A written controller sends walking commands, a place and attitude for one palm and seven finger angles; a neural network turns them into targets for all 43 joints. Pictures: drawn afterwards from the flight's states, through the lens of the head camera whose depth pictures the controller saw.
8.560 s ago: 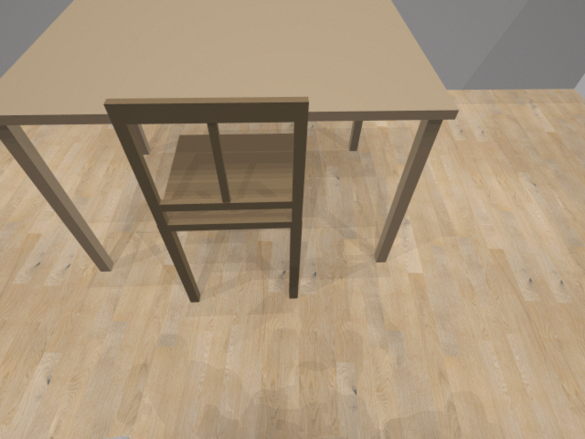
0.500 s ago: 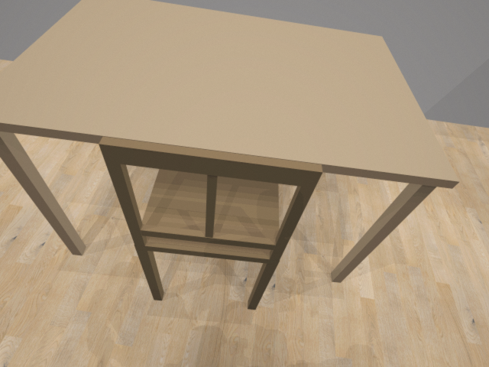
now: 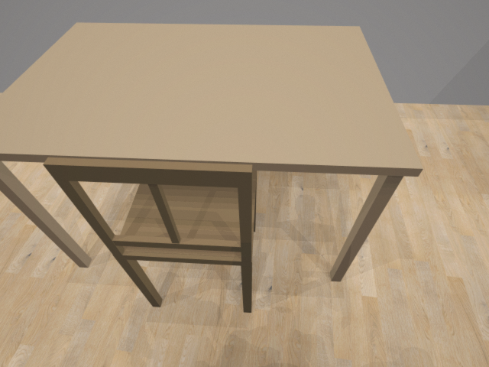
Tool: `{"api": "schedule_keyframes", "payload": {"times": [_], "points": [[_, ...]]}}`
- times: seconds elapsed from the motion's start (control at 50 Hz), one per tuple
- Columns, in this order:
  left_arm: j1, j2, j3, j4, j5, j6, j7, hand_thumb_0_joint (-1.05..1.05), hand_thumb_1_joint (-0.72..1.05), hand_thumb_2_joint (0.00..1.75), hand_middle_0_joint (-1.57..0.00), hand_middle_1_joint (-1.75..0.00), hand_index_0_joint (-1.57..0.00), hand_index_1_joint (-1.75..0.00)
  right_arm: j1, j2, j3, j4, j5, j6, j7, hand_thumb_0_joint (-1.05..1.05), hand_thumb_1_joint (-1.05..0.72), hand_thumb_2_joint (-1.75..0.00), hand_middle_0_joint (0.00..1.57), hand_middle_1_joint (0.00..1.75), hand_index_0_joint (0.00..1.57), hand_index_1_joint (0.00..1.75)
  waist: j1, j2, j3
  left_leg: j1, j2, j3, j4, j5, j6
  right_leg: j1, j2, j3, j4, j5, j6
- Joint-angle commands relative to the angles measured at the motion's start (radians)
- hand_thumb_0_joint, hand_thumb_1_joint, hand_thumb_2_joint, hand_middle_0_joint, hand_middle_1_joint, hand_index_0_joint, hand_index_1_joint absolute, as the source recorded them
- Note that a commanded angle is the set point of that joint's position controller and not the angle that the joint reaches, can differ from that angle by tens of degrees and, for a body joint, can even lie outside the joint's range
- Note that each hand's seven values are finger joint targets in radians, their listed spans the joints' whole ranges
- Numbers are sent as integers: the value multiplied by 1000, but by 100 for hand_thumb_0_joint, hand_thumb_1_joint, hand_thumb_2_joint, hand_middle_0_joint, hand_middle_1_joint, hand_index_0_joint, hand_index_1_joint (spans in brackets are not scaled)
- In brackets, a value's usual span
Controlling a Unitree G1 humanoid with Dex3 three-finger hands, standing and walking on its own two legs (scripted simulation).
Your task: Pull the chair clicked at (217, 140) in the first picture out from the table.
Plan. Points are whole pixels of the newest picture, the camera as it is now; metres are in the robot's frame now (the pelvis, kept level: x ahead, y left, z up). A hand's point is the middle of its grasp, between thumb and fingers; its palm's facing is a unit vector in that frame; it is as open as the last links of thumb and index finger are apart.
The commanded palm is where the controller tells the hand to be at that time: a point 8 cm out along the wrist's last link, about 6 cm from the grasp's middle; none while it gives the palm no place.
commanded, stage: come to a stop and stand still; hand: left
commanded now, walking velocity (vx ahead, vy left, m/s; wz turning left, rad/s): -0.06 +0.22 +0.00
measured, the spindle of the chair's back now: (166, 214) +0.44 +0.22 -0.10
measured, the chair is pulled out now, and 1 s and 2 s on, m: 0.00 0.00 0.00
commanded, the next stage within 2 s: look again from close up in 1.02 s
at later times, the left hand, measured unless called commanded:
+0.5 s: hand out of the picture +0.02 +0.30 -0.19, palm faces +0.02 -0.96 -0.29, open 7.4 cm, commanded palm none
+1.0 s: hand out of the picture +0.02 +0.31 -0.18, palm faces -0.06 -0.98 -0.19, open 7.4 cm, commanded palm none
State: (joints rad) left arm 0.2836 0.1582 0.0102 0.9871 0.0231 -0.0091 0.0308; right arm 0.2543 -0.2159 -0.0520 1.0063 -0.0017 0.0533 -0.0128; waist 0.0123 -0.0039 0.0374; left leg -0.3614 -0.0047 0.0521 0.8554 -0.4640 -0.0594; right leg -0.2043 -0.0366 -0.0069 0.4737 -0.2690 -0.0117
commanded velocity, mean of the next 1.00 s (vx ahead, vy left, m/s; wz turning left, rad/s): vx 0.00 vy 0.02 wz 0.00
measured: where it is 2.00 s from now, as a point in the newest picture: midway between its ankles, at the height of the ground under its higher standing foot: outside the picture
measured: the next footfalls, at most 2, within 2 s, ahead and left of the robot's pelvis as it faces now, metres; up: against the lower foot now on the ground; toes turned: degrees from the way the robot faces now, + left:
left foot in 0.30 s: +0.04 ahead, +0.18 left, +0.00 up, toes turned +1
right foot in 0.64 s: +0.01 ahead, -0.04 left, +0.00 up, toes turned -2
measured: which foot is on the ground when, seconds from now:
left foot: up 0.00-0.28, down 0.30-1.00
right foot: down 0.00-0.48, up 0.50-0.62, down 0.64-1.00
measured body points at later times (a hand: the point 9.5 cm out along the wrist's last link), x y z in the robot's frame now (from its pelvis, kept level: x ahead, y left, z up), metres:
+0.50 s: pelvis -0.02 +0.09 -0.03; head -0.02 +0.10 +0.42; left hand +0.02 +0.35 -0.17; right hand +0.09 -0.15 -0.15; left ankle +0.00 +0.18 -0.74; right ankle -0.01 -0.11 -0.74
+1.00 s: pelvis -0.03 +0.13 -0.01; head -0.02 +0.15 +0.44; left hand +0.02 +0.36 -0.16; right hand -0.03 -0.10 -0.15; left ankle +0.00 +0.18 -0.74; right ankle -0.03 -0.04 -0.74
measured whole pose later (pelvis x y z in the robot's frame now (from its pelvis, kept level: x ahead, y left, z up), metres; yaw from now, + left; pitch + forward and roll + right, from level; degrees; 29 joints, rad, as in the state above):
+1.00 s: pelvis -0.03 +0.13 -0.01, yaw -2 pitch -1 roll +0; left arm 0.29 0.19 -0.01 0.95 0.02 0.02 0.03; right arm 0.29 -0.16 -0.01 1.01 -0.01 0.01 -0.01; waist -0.02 -0.03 0.04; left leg -0.27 -0.08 0.09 0.47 -0.20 0.11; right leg -0.23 -0.07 0.03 0.49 -0.25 0.03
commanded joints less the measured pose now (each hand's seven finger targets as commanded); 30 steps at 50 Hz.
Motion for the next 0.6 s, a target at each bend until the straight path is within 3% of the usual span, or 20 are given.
{"api": "schedule_keyframes", "payload": {"times": [0.0, 0.12, 0.18, 0.2, 0.22, 0.24, 0.26, 0.28, 0.3, 0.32, 0.34, 0.36, 0.38, 0.4, 0.42, 0.44, 0.46, 0.48, 0.52, 0.58], "points": [[113, 230, 65, -33, -1, -12, 36, 0, 90, 90, -20, -30, -20, -30, -40, -39, -6, -101, -4, -4, 4, 0, -90, -90, 20, 30, 20, 30, 50, -118, -55, -180, 3, -56, 95, 20, -9, 213, -333, 256, -83, 735, -200], [68, 222, 66, -65, 11, 1, 42, 0, 90, 90, -20, -30, -20, -30, -78, -38, -12, -153, -1, 10, 12, 0, -90, -90, 20, 30, 20, 30, 33, -170, -39, -150, 6, -78, 117, 35, -9, 104, -331, 233, -109, 543, -201], [14, 232, 65, -86, 19, 8, 31, 0, 90, 90, -20, -30, -20, -30, -57, -14, -5, -153, 6, -8, 17, 0, -90, -90, 20, 30, 20, 30, 12, -202, -36, 17, 2, -49, -128, 63, 5, -20, -290, 205, -101, 352, -156], [-2, 233, 63, -91, 16, 12, 26, 0, 90, 90, -20, -30, -20, -30, -21, -8, -2, -139, 7, -14, 16, 0, -90, -90, 20, 30, 20, 30, -6, -198, -43, 117, -15, -25, -245, 138, 8, -73, -259, 183, -83, 281, -126], [-53, 304, 28, -134, 6, -12, 34, 0, 90, 90, -20, -30, -20, -30, -10, -109, 0, -204, -25, -28, 22, 0, -90, -90, 20, 30, 20, 30, -90, 136, 35, 197, -22, -112, -407, 196, 62, -130, -172, 172, 49, 224, -63], [-12, 246, 33, -168, 1, 5, 35, 0, 90, 90, -20, -30, -20, -30, 4, -84, -29, -214, -24, -42, 20, 0, -90, -90, 20, 30, 20, 30, -51, 205, -111, 209, 46, -86, -362, 174, 59, -177, -100, 46, 123, -98, -27], [0, 198, 23, -168, 0, 10, 28, 0, 90, 90, -20, -30, -20, -30, -48, -129, -35, -239, -30, -41, 16, 0, -90, -90, 20, 30, 20, 30, -35, 318, -112, 129, 122, -198, -422, 146, 90, -171, -24, -18, 173, -166, -2], [44, 188, 22, -162, -3, 6, 25, 0, 90, 90, -20, -30, -20, -30, -89, -158, -31, -271, -30, -32, 8, 0, -90, -90, 20, 30, 20, 30, -1, 227, -97, 27, 129, -213, -430, 93, 116, -86, -1, -35, 169, -152, 8], [101, 162, 26, -153, -4, 0, 21, 0, 90, 90, -20, -30, -20, -30, -125, -160, -34, -294, -34, -27, 4, 0, -90, -90, 20, 30, 20, 30, 37, 35, -66, -59, 109, -134, -370, 48, 100, -30, -2, -45, 128, -108, 16], [100, 183, 30, -169, 5, -1, 21, 0, 90, 90, -20, -30, -20, -30, -84, -157, -30, -308, -45, -28, 6, 0, -90, -90, 20, 30, 20, 30, 21, -203, -47, -96, 74, -83, -272, 10, 76, -60, -43, 29, 30, -219, 4], [39, 224, 35, -172, 11, 12, 25, 0, 90, 90, -20, -30, -20, -30, -87, -112, -20, -301, -34, -25, 15, 0, -90, -90, 20, 30, 20, 30, -4, -224, 5, -75, -2, -69, -174, 23, 61, -177, -123, 152, -33, -255, -31], [-13, 255, 42, -194, 16, 21, 27, 0, 90, 90, -20, -30, -20, -30, -62, -88, -20, -292, -29, -19, 17, 0, -90, -90, 20, 30, 20, 30, -33, -237, 50, -8, -10, -51, -122, 37, 55, -293, -172, 199, -86, -317, -51], [-58, 259, 46, -217, 17, 25, 27, 0, 90, 90, -20, -30, -20, -30, -19, -81, -22, -280, -27, -20, 17, 0, -90, -90, 20, 30, 20, 30, -58, -244, 89, 34, 2, -43, -120, 65, 55, -368, -167, 179, -91, -327, -51], [-77, 240, 44, -230, 18, 26, 27, 0, 90, 90, -20, -30, -20, -30, 15, -76, -20, -271, -27, -29, 16, 0, -90, -90, 20, 30, 20, 30, -70, -173, 98, 47, 17, -58, -197, 83, 60, -373, -134, 132, -37, -282, -43], [-65, 212, 32, -242, 17, 30, 23, 0, 90, 90, -20, -30, -20, -30, 28, -92, -14, -268, -30, -41, 18, 0, -90, -90, 20, 30, 20, 30, -67, -25, 91, 36, 62, -125, -328, 97, 75, -340, -59, 53, 68, -234, -17], [-30, 173, 24, -244, 11, 31, 21, 0, 90, 90, -20, -30, -20, -30, 29, -123, -18, -265, -29, -52, 16, 0, -90, -90, 20, 30, 20, 30, -53, 183, 58, 10, 140, -251, -453, 142, 110, -288, 20, -47, 191, -205, 20], [0, 158, 17, -232, 8, 31, 21, 0, 90, 90, -20, -30, -20, -30, 31, -153, -24, -259, -30, -59, 11, 0, -90, -90, 20, 30, 20, 30, -40, 274, 25, 0, 193, -370, -528, 211, 148, -252, 42, -59, 283, -218, 31], [22, 167, 18, -214, 4, 31, 21, 0, 90, 90, -20, -30, -20, -30, 17, -151, -23, -253, -29, -63, 4, 0, -90, -90, 20, 30, 20, 30, -25, 247, -1, 15, 210, -372, -531, 307, 179, -231, 17, -22, 339, -231, 25], [45, 154, 14, -200, -1, 20, 17, 0, 90, 90, -20, -30, -20, -30, 3, -134, -11, -246, -30, -71, -4, 0, -90, -90, 20, 30, 20, 30, 1, 145, -62, 82, 191, -298, -450, 566, 189, -182, 17, -8, 299, -204, 17], [64, 150, 20, -174, -9, 10, 12, 0, 90, 90, -20, -30, -20, -30, -2, -106, -3, -219, -22, -70, -9, 0, -90, -90, 20, 30, 20, 30, 13, 130, -127, 101, 155, -216, -391, 613, 165, -58, 14, -16, 134, -69, 20]]}}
